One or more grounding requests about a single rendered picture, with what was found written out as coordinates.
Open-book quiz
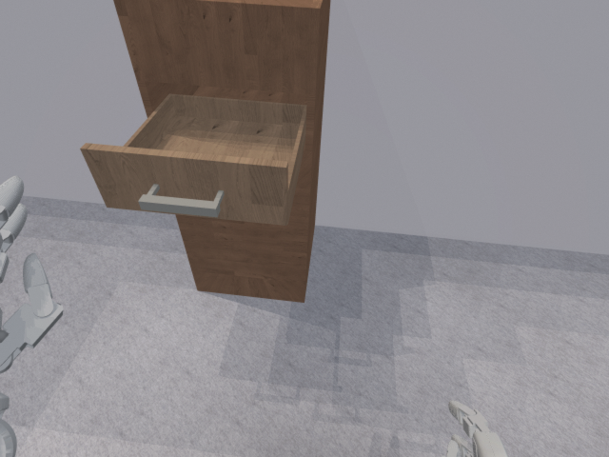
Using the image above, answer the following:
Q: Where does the handle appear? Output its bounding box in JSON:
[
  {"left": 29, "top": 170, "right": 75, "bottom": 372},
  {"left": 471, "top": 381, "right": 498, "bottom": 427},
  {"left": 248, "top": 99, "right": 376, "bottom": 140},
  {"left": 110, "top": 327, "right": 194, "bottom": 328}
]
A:
[{"left": 138, "top": 184, "right": 225, "bottom": 217}]

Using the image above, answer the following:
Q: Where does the robot right hand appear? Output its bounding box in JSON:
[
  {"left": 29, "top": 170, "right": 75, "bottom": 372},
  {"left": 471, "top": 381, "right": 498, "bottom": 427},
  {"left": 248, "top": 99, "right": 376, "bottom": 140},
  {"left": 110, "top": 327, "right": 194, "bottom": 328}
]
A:
[{"left": 442, "top": 400, "right": 509, "bottom": 457}]

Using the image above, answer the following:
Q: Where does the robot left hand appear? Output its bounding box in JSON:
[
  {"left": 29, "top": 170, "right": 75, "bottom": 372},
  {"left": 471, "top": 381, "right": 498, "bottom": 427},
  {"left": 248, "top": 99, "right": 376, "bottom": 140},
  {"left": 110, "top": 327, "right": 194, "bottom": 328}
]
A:
[{"left": 0, "top": 176, "right": 63, "bottom": 374}]

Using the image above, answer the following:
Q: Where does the cabinet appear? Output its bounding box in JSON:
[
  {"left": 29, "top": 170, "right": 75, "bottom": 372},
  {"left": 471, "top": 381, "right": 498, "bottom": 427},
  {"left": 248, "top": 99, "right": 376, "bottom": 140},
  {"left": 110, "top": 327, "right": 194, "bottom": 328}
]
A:
[{"left": 113, "top": 0, "right": 330, "bottom": 303}]

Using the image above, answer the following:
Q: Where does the drawer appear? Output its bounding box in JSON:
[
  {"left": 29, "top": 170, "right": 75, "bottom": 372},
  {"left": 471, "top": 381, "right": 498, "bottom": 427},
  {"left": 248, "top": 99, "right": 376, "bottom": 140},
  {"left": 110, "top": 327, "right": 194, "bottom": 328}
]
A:
[{"left": 80, "top": 94, "right": 306, "bottom": 226}]

